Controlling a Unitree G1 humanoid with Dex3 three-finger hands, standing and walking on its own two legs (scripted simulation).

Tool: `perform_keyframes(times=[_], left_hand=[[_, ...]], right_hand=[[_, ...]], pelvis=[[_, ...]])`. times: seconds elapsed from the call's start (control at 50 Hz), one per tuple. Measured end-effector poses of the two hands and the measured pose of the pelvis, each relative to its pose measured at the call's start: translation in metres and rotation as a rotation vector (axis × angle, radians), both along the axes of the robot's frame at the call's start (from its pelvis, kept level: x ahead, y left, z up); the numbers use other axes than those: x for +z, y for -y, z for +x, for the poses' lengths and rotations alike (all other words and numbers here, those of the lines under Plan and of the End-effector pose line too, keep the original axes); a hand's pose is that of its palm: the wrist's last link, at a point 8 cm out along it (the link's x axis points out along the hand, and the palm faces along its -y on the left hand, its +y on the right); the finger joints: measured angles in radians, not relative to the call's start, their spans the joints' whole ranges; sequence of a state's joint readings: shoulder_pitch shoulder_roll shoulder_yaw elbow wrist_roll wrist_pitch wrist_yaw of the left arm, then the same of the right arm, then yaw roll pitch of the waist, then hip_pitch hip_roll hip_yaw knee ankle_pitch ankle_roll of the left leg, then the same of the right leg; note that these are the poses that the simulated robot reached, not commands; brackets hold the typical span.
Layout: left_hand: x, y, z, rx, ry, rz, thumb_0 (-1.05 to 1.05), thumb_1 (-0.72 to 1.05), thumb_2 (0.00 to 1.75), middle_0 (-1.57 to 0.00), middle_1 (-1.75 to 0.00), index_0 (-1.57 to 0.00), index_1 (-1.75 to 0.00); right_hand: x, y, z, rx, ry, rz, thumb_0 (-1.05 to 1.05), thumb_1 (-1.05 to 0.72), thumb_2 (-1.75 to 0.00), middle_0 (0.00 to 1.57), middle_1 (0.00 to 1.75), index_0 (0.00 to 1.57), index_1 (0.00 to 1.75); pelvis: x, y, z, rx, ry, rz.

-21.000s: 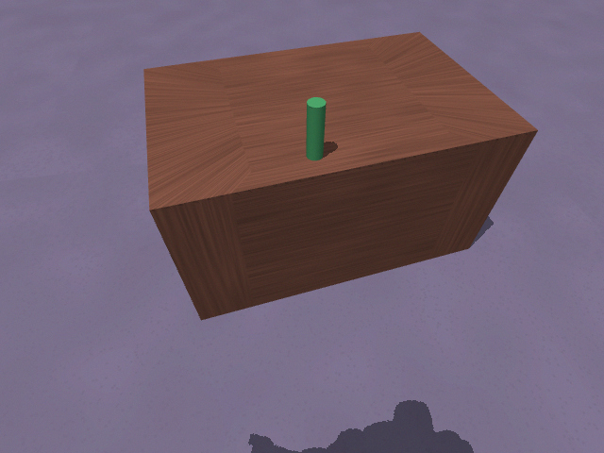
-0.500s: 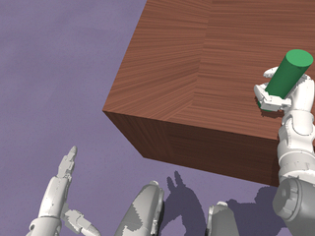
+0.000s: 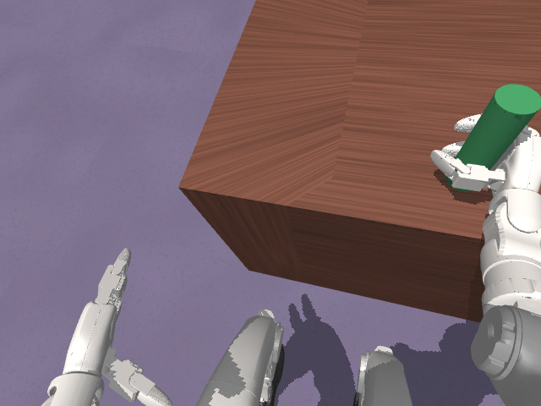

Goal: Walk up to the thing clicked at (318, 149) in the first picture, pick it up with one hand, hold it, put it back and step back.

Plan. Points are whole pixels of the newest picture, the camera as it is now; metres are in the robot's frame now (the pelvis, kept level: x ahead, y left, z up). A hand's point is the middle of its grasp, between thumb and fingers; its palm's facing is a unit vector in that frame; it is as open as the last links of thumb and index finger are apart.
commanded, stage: open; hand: right
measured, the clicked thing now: (485, 145) +0.49 -0.18 +0.04
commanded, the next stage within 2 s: withdraw in 0.32 s
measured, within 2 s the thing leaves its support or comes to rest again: neither
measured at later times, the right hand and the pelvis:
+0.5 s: hand (470, 155) +0.50 -0.17 +0.01, palm faces +0.08 +1.00 +0.01, open 11.2 cm; pelvis +0.00 +0.00 +0.00, yaw +0 degrees
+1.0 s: hand out of the picture +0.51 -0.27 +0.14, palm faces +0.21 +0.96 -0.19, open 16.0 cm; pelvis +0.02 +0.00 +0.06, yaw +0 degrees
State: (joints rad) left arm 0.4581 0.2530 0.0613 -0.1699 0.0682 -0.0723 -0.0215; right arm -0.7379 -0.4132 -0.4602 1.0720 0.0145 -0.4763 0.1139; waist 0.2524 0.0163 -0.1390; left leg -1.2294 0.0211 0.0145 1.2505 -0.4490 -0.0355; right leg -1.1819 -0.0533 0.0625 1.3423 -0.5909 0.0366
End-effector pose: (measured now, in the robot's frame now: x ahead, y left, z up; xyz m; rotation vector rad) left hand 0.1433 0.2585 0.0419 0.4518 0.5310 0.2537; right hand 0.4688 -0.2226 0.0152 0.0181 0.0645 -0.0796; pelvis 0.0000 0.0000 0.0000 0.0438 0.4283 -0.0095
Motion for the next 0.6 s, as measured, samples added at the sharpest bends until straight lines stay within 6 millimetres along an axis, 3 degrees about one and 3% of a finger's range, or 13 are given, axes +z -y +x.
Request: perform_keyframes(times=[0.24, 0.48, 0.6], left_hand=[[-0.001, 0.002, 0.0, -0.003, -0.002, 0.003, -0.01, -0.52, 0.05, -0.06, -0.05, -0.06, -0.05], [0.0, 0.003, 0.002, 0.0, -0.002, 0.004, -0.01, -0.53, 0.05, -0.06, -0.05, -0.06, -0.05], [0.008, -0.001, 0.002, 0.019, 0.006, 0.013, -0.01, -0.51, 0.04, -0.06, -0.05, -0.06, -0.04]], right_hand=[[-0.004, 0.001, -0.001, 0.0, -0.007, -0.002, 0.0, 0.14, -0.56, 0.98, 0.78, 0.99, 0.79], [-0.003, 0.002, 0.001, -0.002, -0.007, -0.002, 0.0, 0.3, -0.42, 0.8, 0.62, 0.82, 0.63], [0.01, 0.013, 0.002, -0.023, 0.008, -0.011, 0.0, 0.27, -0.43, 0.69, 0.57, 0.7, 0.58]], pelvis=[[-0.001, 0.001, -0.001, 0.001, -0.004, 0.001], [0.0, 0.002, 0.002, 0.001, -0.003, 0.004], [0.006, 0.003, 0.004, 0.003, 0.011, 0.004]])
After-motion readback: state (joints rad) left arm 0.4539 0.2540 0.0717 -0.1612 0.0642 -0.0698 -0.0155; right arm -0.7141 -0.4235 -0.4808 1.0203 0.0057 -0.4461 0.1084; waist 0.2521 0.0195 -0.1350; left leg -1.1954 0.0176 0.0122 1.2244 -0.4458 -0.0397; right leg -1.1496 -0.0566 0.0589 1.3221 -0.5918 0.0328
